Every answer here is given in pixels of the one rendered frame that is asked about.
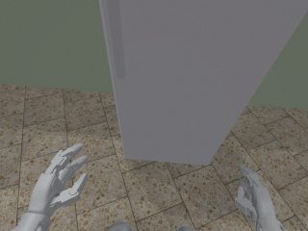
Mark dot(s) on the fridge door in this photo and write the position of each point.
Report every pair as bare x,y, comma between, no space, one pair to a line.
191,67

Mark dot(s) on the right robot hand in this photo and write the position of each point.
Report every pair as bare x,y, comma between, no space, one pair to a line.
259,203

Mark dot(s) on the right robot forearm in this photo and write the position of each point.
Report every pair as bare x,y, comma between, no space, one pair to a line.
268,224

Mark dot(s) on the robot left thigh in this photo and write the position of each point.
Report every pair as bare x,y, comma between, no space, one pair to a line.
120,226

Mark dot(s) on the handle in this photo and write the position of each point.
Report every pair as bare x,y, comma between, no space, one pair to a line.
117,38

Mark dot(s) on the left robot hand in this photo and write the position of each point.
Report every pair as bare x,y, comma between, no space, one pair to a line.
43,198

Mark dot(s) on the left robot forearm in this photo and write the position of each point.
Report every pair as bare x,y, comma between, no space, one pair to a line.
33,221

